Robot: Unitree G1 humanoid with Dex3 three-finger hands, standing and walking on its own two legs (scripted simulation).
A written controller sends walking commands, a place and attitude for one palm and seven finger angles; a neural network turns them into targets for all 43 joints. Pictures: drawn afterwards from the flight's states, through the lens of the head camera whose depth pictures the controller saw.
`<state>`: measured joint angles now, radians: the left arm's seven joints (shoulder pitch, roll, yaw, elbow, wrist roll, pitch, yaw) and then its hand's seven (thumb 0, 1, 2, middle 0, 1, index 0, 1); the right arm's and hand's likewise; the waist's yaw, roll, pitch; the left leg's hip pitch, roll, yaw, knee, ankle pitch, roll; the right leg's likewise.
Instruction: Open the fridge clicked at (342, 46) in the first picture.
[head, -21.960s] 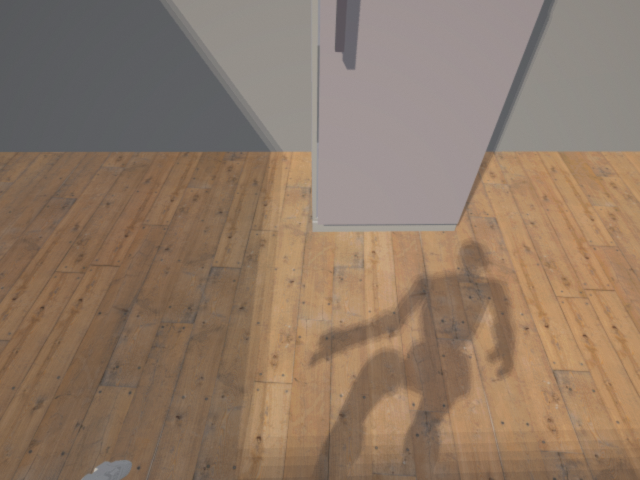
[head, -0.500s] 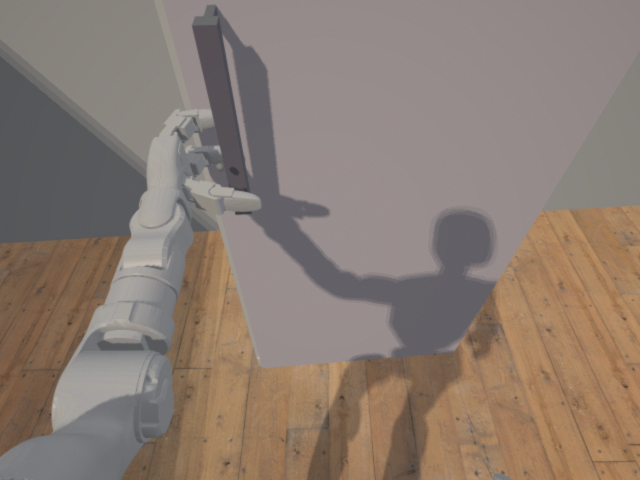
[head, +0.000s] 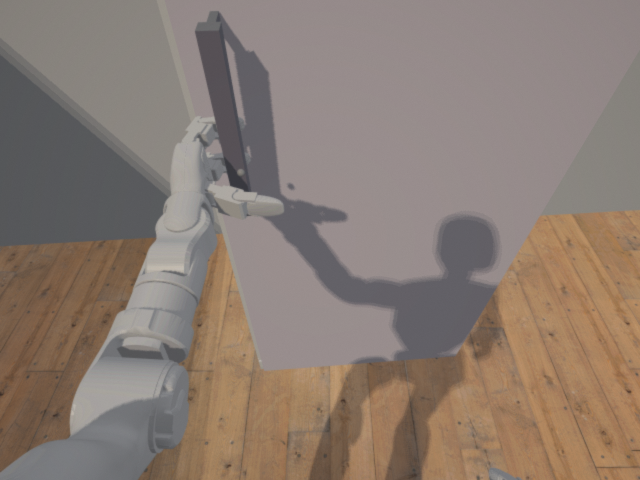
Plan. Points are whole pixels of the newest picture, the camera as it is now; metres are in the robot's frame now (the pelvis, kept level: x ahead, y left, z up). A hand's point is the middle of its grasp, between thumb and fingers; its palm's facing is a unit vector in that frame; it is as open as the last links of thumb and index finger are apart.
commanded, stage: slide the fingers in behind the handle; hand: left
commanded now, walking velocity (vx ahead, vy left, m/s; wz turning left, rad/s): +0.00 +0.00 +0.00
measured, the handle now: (231, 127) +0.51 +0.13 +0.19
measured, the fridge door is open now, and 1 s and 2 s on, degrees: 0 0 0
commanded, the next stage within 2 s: grip the handle and tug to test in 0.52 s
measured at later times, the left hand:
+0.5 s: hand (249, 169) +0.45 +0.10 +0.17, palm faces +0.09 -1.00 +0.01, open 14.1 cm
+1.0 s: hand (246, 168) +0.45 +0.10 +0.17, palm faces +0.08 -1.00 +0.02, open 10.6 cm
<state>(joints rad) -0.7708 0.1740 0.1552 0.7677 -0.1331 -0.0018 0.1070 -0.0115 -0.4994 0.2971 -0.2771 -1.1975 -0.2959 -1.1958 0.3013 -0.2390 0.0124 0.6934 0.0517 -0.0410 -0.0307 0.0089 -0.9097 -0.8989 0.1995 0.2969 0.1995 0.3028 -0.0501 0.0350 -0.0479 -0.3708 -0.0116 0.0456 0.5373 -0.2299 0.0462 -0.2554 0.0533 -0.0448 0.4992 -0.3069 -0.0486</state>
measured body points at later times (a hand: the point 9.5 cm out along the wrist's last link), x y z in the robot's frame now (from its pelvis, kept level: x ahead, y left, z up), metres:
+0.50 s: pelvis +0.00 -0.01 +0.00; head +0.02 -0.02 +0.45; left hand +0.44 +0.15 +0.17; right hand +0.09 -0.26 -0.12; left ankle +0.03 +0.09 -0.73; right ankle -0.03 -0.09 -0.73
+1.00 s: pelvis +0.01 -0.01 +0.00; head +0.02 -0.02 +0.45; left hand +0.44 +0.16 +0.17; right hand +0.10 -0.26 -0.12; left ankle +0.03 +0.09 -0.73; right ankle -0.03 -0.09 -0.73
